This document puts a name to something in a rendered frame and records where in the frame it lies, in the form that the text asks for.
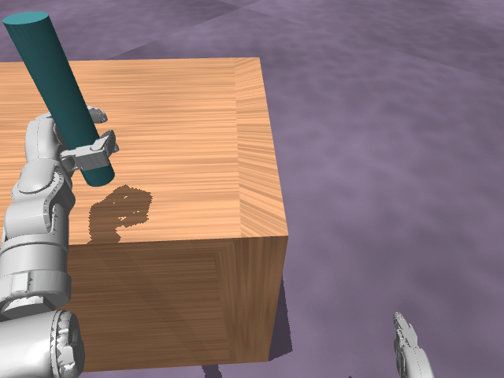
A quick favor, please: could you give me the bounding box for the left robot hand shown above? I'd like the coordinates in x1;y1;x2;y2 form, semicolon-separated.
25;106;119;178

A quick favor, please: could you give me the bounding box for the can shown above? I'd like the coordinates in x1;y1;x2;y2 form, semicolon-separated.
2;11;115;187

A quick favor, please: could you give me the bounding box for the left robot arm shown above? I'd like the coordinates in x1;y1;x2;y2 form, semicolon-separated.
0;158;85;378

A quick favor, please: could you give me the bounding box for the right robot hand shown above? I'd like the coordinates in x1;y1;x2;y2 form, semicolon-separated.
394;312;435;378

